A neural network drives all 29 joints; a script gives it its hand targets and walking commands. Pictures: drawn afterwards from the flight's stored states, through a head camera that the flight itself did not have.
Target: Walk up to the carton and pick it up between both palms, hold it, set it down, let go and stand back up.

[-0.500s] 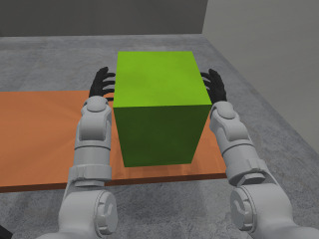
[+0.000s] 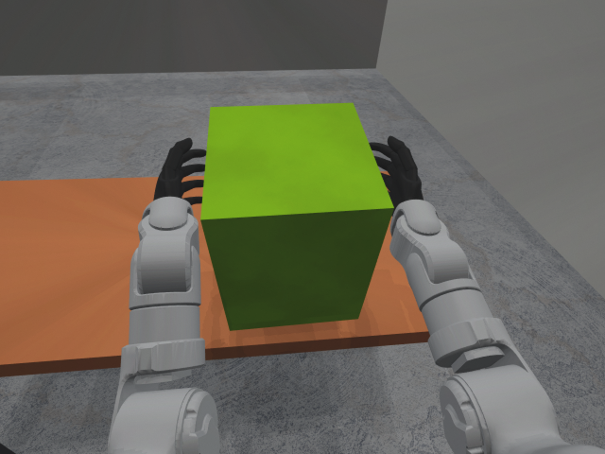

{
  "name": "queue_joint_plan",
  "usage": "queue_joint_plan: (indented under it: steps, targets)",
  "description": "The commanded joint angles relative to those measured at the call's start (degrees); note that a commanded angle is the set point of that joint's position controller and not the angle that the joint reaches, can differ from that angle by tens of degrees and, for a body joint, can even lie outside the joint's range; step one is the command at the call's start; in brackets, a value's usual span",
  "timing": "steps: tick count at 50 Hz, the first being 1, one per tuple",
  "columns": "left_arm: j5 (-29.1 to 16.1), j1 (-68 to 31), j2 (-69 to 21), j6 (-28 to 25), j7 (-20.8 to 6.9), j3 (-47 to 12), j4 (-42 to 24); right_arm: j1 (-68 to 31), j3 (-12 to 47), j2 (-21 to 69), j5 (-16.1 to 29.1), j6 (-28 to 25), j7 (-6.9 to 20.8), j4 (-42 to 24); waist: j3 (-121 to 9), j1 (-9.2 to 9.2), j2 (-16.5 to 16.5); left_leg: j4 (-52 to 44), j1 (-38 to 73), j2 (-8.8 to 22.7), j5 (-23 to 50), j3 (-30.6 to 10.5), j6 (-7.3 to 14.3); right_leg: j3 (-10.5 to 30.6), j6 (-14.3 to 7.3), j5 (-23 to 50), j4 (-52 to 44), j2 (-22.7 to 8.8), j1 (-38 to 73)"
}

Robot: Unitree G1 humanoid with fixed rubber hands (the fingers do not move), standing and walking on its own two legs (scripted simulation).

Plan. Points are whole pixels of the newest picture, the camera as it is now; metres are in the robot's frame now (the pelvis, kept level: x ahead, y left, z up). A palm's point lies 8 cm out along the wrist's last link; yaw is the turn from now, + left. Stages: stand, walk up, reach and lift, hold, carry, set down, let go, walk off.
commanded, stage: hold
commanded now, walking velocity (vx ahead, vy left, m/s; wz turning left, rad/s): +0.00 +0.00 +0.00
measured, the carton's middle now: (289, 220) +0.42 +0.00 +0.13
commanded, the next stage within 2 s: none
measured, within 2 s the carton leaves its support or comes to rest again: neither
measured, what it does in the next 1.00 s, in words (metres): stands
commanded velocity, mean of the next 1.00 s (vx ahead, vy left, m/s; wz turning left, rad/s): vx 0.00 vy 0.00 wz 0.00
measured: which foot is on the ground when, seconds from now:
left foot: down 0.00-1.00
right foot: down 0.00-1.00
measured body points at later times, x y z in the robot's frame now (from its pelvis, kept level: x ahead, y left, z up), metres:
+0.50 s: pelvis -0.03 -0.01 +0.00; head -0.07 +0.02 +0.45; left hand +0.36 +0.15 +0.21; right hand +0.37 -0.14 +0.21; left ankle +0.01 +0.07 -0.75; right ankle +0.01 -0.10 -0.75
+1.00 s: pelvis -0.01 -0.02 +0.00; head -0.06 +0.02 +0.45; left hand +0.36 +0.15 +0.20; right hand +0.37 -0.15 +0.20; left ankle +0.01 +0.07 -0.75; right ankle +0.01 -0.10 -0.75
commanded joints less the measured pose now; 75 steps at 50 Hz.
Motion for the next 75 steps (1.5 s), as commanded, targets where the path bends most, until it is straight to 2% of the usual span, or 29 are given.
queue_joint_plan:
  steps: [1,4,6,7,10,13,16,20,23,26,28,32,34,35,37,40,41,44,46,50,53,57,59,63,65,67,72,75]
  targets:
    - [-4.41,-25.47,-27.2,0.24,-10.96,-18.49,-2.22,-31.61,14.86,26.46,2.28,-1.09,4.88,-9.27,-14.86,-0.02,1.23,-2.71,10.01,2.32,21.4,-4.62,-4.75,2.49,2.0,13.5,-1.69,1.34,4.13]
    - [-4.86,-26.61,-28.71,0.23,-11.46,-20.05,-5.01,-33.67,16.12,26.71,3.68,-2.21,4.83,-13.41,-16.84,-0.32,2.8,-1.27,11.69,2.08,24.9,-4.42,-5.37,2.24,1.45,14.73,-1.75,1.93,4.88]
    - [-6.33,-30.0,-29.37,-0.99,-11.15,-21.84,-7.18,-35.8,17.13,27.94,3.82,-2.91,4.86,-15.76,-18.93,-0.62,3.3,-1.3,11.09,2.0,23.13,-4.43,-5.41,2.3,1.35,13.66,-1.62,1.71,5.02]
    - [-7.04,-31.38,-29.24,-1.56,-10.79,-22.62,-7.46,-37.69,17.19,28.2,3.76,-3.22,5.0,-17.35,-18.97,-0.16,3.19,-1.41,10.35,2.3,22.4,-4.65,-5.25,2.31,0.96,13.1,-1.6,1.52,4.32]
    - [-8.25,-34.82,-30.4,-2.98,-9.76,-25.31,-8.61,-39.79,17.06,29.72,2.33,-3.99,5.77,-19.67,-21.45,-0.29,4.53,-1.28,9.03,1.87,17.38,-4.49,-5.29,2.4,0.84,7.84,-1.02,1.42,2.5]
    - [-8.88,-37.95,-30.56,-3.42,-8.38,-26.31,-7.56,-41.07,14.66,29.71,1.26,-3.86,6.56,-16.37,-20.31,-0.06,6.09,-2.85,6.42,2.17,10.3,-4.95,-4.18,2.66,0.4,1.45,-1.04,0.98,-0.29]
    - [-8.11,-39.27,-29.1,-2.79,-7.8,-25.41,-5.49,-41.94,12.94,29.46,-0.15,-3.51,7.22,-13.1,-19.58,0.25,5.34,-4.55,4.82,2.41,3.32,-4.34,-3.03,2.85,0.63,-4.36,-1.52,0.31,-1.76]
    - [-6.55,-37.24,-28.23,-0.9,-8.46,-21.07,0.37,-40.27,10.07,28.95,-1.69,-2.51,7.38,-6.49,-16.69,0.77,2.77,-6.16,3.03,2.47,-0.57,-3.52,-1.82,2.99,0.83,-5.78,-2.38,-0.01,-0.43]
    - [-4.35,-34.85,-27.51,0.74,-10.06,-16.61,4.83,-40.19,7.87,27.74,-2.77,-2.2,7.29,-2.82,-13.18,0.39,2.8,-7.43,0.83,2.15,-2.29,-2.75,-1.75,2.99,1.0,-6.35,-3.14,-0.3,1.47]
    - [-3.63,-34.92,-27.19,1.14,-11.27,-14.54,4.07,-40.97,7.52,28.94,-2.55,-2.25,7.2,-3.21,-13.99,0.92,1.36,-7.71,1.22,1.86,0.49,-2.47,-1.48,2.94,1.44,-2.79,-3.36,-0.46,3.0]
    - [-4.32,-34.72,-27.14,1.08,-11.55,-15.15,2.31,-41.21,8.56,28.58,-1.79,-2.39,6.64,-4.95,-15.85,0.25,1.25,-6.4,3.38,1.55,6.61,-2.49,-2.38,2.65,1.6,2.82,-2.63,0.2,5.62]
    - [-6.92,-34.96,-28.99,-0.21,-11.17,-21.87,-5.91,-42.08,15.16,30.34,2.38,-3.51,5.08,-15.2,-24.65,-0.1,3.44,-1.7,8.73,1.06,21.77,-3.3,-4.34,2.9,2.13,15.98,-0.46,1.18,9.16]
    - [-8.29,-35.26,-29.8,-1.16,-10.55,-24.94,-8.81,-43.16,18.7,31.43,4.02,-3.52,4.52,-19.88,-27.78,-0.46,4.14,-0.02,10.01,0.91,23.95,-3.81,-4.79,3.01,2.08,17.44,0.27,1.48,9.12]
    - [-8.5,-35.58,-29.15,-1.32,-10.16,-25.87,-10.09,-42.56,19.42,31.9,4.97,-3.18,4.25,-20.02,-27.62,-0.6,4.1,0.24,9.58,0.81,24.7,-4.22,-4.39,3.39,2.14,18.7,0.35,1.21,9.07]
    - [-8.66,-35.2,-27.98,-1.2,-9.67,-26.45,-12.21,-40.28,20.31,31.66,5.53,-2.1,3.95,-19.79,-24.88,-0.38,4.35,-0.1,8.67,0.94,22.66,-4.58,-4.04,3.94,2.39,16.99,0.25,0.86,8.0]
    - [-7.65,-32.96,-26.73,0.2,-9.92,-25.15,-11.89,-36.29,19.54,31.08,5.11,-0.23,3.61,-17.8,-20.64,-0.5,4.06,-1.72,5.92,0.78,16.89,-4.64,-3.56,4.0,2.54,13.52,-0.14,0.22,7.57]
    - [-6.41,-31.9,-25.83,0.86,-10.14,-23.53,-11.01,-34.99,19.18,30.58,4.72,0.25,3.63,-16.42,-17.97,0.03,3.49,-2.89,5.63,0.98,14.64,-4.07,-3.36,3.78,2.66,10.89,-0.85,0.2,7.14]
    - [-4.82,-29.87,-25.87,2.82,-11.19,-20.94,-9.21,-34.19,18.53,30.3,4.77,1.21,3.59,-14.85,-13.38,0.86,3.23,-4.15,3.75,0.85,12.64,-3.51,-2.9,3.81,2.83,10.54,-1.08,-0.31,6.15]
    - [-4.18,-29.4,-26.06,3.86,-11.77,-20.14,-9.22,-33.33,18.06,30.01,4.98,1.59,3.78,-13.53,-13.46,0.42,3.49,-4.35,3.87,0.94,12.38,-3.19,-2.68,3.65,2.52,10.19,-1.12,-0.47,6.98]
    - [-5.32,-29.99,-26.05,4.02,-12.6,-21.06,-11.85,-35.28,18.74,30.02,5.49,1.52,3.05,-18.5,-15.55,-0.18,3.27,-3.33,6.37,0.96,14.57,-3.0,-3.43,3.32,2.46,10.96,-0.58,0.32,7.05]
    - [-7.82,-32.97,-27.62,2.81,-12.22,-24.64,-14.78,-38.46,20.06,31.27,5.51,0.78,2.81,-24.37,-22.66,-0.51,2.94,-2.09,6.81,0.94,16.94,-3.72,-3.59,3.02,2.54,12.66,0.11,0.53,7.02]
    - [-9.34,-33.73,-26.58,1.44,-11.12,-26.74,-16.27,-37.43,20.17,30.62,5.23,1.05,2.51,-25.63,-23.51,-1.53,3.98,-1.16,7.54,1.22,17.46,-4.47,-3.93,3.01,2.11,12.81,0.81,0.73,6.1]
    - [-8.17,-32.6,-26.5,1.87,-11.24,-25.52,-13.67,-35.81,19.4,30.09,3.97,1.86,2.86,-22.3,-20.23,-1.47,3.04,-2.31,7.14,1.45,13.91,-4.74,-3.72,2.58,1.91,8.4,-0.15,0.7,4.65]
    - [-4.67,-29.88,-25.54,3.77,-12.83,-21.06,-8.79,-31.58,15.66,28.46,1.65,2.68,3.99,-14.28,-12.18,-0.99,3.75,-5.46,3.39,1.73,7.25,-3.64,-3.35,3.15,1.72,1.76,-1.89,-0.09,3.19]
    - [-3.97,-29.08,-25.07,4.1,-13.33,-18.8,-8.3,-32.06,14.45,28.14,1.32,2.28,4.68,-13.45,-11.85,-0.15,3.07,-6.46,3.26,1.91,7.65,-3.22,-3.29,2.38,1.64,1.58,-2.15,0.3,4.35]
    - [-4.06,-29.28,-25.8,3.78,-13.29,-18.55,-8.16,-34.26,15.01,28.24,2.0,1.04,4.86,-15.92,-12.77,-0.29,3.48,-5.77,4.25,1.63,9.58,-2.84,-3.56,2.37,1.84,4.24,-1.57,0.34,5.29]
    - [-5.22,-31.14,-27.45,2.12,-12.92,-21.44,-10.54,-37.2,17.4,28.93,2.69,-1.11,4.72,-20.19,-18.78,0.12,3.74,-3.51,7.82,1.42,14.93,-3.44,-3.96,1.91,1.49,7.55,-0.47,0.73,6.03]
    - [-6.7,-32.21,-27.37,1.12,-11.95,-23.91,-11.42,-38.05,17.76,29.06,3.0,-1.88,4.66,-22.05,-21.58,-0.36,3.9,-1.89,9.18,1.74,17.89,-3.98,-4.35,1.69,1.04,9.2,0.05,1.27,5.41]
